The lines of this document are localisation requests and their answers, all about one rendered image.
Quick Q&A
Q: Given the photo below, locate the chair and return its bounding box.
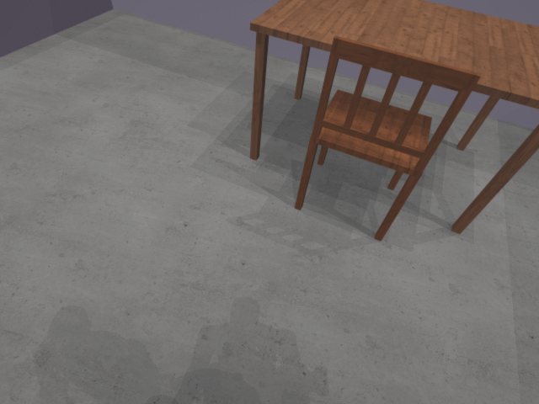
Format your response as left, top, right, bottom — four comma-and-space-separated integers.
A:
295, 35, 481, 242

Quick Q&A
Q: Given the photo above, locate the table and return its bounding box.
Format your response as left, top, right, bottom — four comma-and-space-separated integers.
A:
250, 0, 539, 234

